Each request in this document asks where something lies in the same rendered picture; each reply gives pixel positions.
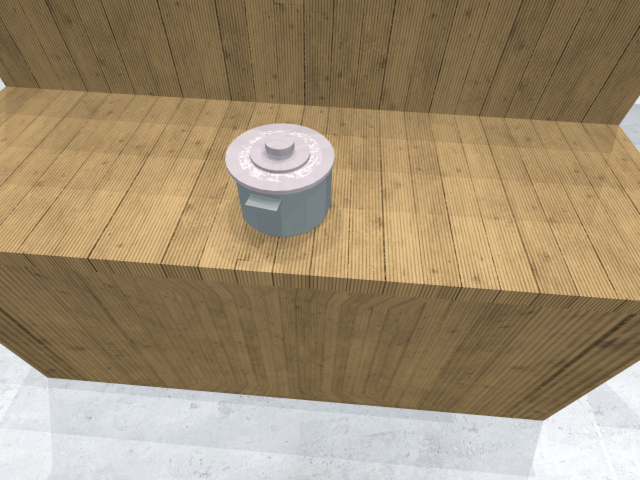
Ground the table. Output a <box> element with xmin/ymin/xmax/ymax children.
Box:
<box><xmin>0</xmin><ymin>0</ymin><xmax>640</xmax><ymax>421</ymax></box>

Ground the pot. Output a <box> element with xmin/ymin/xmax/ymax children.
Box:
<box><xmin>236</xmin><ymin>170</ymin><xmax>332</xmax><ymax>237</ymax></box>

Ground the knob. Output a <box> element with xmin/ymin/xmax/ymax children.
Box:
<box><xmin>265</xmin><ymin>132</ymin><xmax>294</xmax><ymax>156</ymax></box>

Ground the lid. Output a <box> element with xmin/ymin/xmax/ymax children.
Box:
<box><xmin>225</xmin><ymin>123</ymin><xmax>335</xmax><ymax>195</ymax></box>

